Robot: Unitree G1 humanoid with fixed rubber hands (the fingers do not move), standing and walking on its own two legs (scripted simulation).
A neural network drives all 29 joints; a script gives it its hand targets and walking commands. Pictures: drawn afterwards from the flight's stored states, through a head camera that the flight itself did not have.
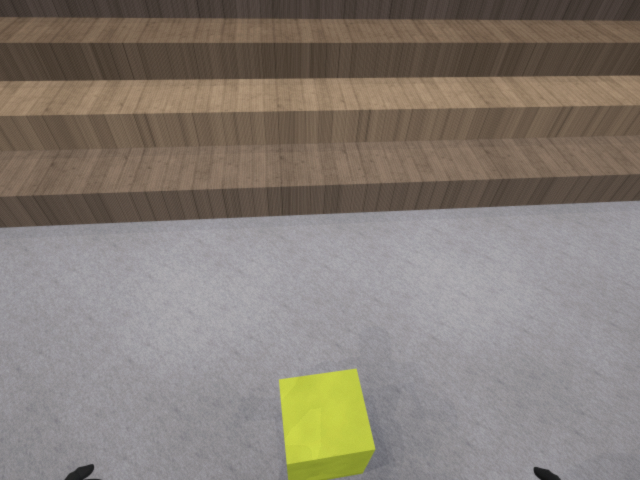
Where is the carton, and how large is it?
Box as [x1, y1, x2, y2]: [279, 369, 374, 479]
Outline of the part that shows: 356,369 279,379 288,479 328,479 362,473 374,450 374,445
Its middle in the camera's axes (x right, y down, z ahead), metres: +0.01 +0.52 +1.06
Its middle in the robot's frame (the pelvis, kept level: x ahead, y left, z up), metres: +0.38 -0.04 -0.66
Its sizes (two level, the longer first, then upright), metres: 0.210 0.200 0.250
